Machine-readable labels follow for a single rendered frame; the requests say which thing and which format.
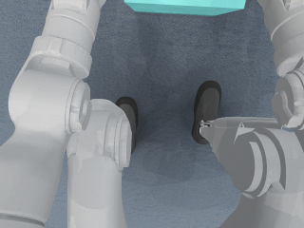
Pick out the robot left thigh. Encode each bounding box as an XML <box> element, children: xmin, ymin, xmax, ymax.
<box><xmin>66</xmin><ymin>110</ymin><xmax>132</xmax><ymax>228</ymax></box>

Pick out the carton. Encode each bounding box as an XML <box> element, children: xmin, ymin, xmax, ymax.
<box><xmin>123</xmin><ymin>0</ymin><xmax>246</xmax><ymax>16</ymax></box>

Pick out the left robot forearm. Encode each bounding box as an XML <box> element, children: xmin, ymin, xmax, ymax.
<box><xmin>8</xmin><ymin>0</ymin><xmax>106</xmax><ymax>120</ymax></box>

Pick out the right robot upper arm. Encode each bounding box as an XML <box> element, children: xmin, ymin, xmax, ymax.
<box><xmin>272</xmin><ymin>68</ymin><xmax>304</xmax><ymax>153</ymax></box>

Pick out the right robot forearm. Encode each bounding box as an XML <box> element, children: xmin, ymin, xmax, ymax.
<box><xmin>257</xmin><ymin>0</ymin><xmax>304</xmax><ymax>77</ymax></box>

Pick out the left robot upper arm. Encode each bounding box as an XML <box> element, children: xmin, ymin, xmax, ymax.
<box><xmin>0</xmin><ymin>69</ymin><xmax>92</xmax><ymax>228</ymax></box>

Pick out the left robot shin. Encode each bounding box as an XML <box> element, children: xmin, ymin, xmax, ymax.
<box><xmin>66</xmin><ymin>99</ymin><xmax>131</xmax><ymax>158</ymax></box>

